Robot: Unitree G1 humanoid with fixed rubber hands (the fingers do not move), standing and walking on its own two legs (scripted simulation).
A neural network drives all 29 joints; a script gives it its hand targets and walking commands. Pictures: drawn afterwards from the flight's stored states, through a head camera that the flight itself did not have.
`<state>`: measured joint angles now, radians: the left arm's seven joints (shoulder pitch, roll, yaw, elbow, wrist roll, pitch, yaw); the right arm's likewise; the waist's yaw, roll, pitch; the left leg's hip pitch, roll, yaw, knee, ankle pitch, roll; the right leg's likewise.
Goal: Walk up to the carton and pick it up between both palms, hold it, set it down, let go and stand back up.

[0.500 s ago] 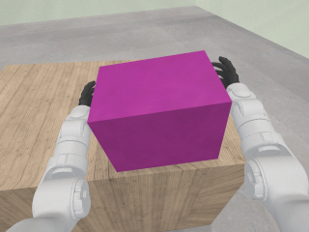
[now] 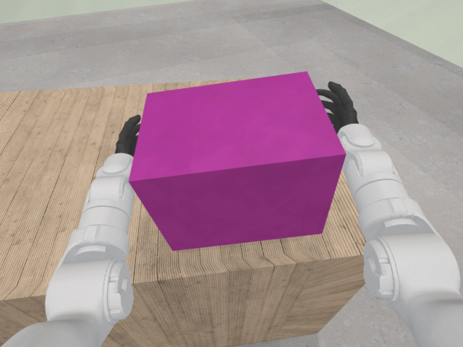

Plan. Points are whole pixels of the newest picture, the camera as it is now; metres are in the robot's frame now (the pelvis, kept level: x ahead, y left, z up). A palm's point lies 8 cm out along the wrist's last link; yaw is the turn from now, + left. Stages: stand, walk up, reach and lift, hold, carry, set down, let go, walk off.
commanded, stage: set down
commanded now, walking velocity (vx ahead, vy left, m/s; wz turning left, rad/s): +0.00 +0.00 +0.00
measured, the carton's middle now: (236, 165) +0.41 +0.01 +0.10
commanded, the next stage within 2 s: none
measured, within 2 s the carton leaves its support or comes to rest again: rests again in 1.70 s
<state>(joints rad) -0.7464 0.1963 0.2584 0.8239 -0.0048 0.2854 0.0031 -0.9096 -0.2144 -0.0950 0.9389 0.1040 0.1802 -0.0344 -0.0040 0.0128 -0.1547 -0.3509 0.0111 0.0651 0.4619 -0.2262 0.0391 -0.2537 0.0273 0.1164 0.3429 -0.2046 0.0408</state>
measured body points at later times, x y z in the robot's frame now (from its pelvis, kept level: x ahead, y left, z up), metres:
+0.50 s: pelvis -0.01 +0.00 +0.00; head +0.00 +0.01 +0.45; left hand +0.41 +0.21 +0.10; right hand +0.43 -0.17 +0.15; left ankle +0.00 +0.08 -0.74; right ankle -0.02 -0.15 -0.74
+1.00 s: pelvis -0.01 +0.00 +0.00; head -0.02 +0.01 +0.45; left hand +0.39 +0.21 +0.08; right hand +0.42 -0.17 +0.13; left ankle +0.00 +0.08 -0.74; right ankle -0.02 -0.15 -0.74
